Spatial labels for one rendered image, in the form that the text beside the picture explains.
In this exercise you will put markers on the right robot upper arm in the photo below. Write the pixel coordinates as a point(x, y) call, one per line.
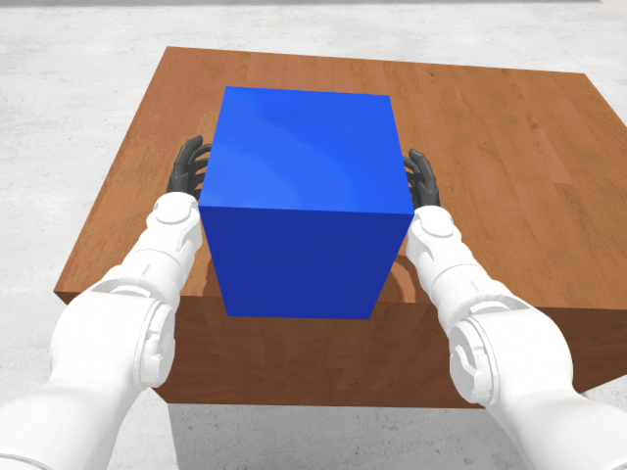
point(516, 365)

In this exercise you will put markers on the robot left hand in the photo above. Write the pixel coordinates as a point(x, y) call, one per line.
point(182, 177)

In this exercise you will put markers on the pedestal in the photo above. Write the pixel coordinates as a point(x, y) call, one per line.
point(530, 164)

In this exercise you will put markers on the left robot upper arm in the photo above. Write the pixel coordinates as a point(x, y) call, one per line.
point(109, 349)

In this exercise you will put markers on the carton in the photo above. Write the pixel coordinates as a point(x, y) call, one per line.
point(305, 202)

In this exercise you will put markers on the right robot forearm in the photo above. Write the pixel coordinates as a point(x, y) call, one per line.
point(447, 271)

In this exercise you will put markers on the left robot forearm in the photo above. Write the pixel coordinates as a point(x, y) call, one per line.
point(158, 265)

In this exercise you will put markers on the robot right hand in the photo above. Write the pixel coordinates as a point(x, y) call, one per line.
point(424, 191)

